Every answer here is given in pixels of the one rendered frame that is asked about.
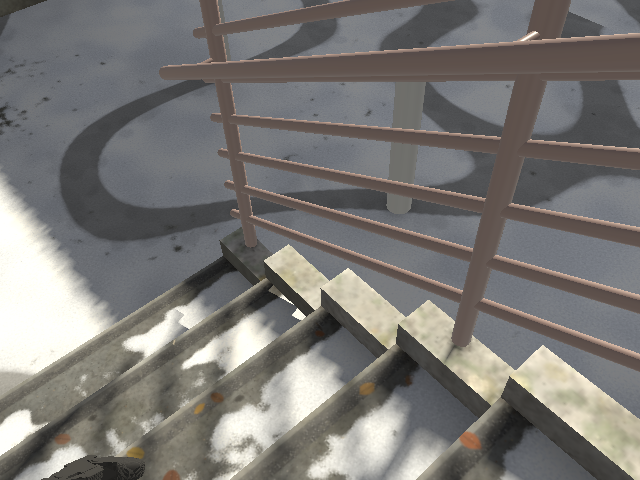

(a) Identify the left robot hand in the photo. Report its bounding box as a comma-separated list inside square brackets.
[41, 455, 145, 480]

